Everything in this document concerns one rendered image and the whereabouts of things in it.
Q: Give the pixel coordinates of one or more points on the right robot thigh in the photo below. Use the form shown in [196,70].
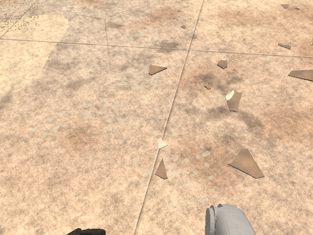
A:
[226,220]

